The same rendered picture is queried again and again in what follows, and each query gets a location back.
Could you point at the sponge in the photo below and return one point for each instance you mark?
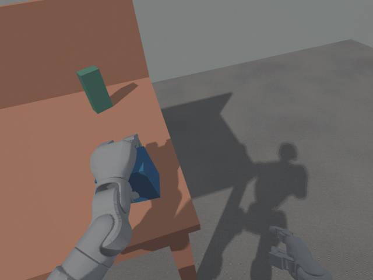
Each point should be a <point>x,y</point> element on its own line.
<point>144,179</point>

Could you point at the table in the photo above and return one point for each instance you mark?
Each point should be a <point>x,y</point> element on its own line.
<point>48,132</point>

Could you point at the left robot forearm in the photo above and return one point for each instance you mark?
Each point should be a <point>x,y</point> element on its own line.
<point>108,234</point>

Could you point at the robot left hand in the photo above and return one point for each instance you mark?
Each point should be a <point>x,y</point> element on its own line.
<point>115,159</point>

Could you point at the robot right hand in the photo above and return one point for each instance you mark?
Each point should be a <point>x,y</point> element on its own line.
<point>295,247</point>

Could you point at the right robot forearm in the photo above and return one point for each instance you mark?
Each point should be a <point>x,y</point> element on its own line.
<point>308,269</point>

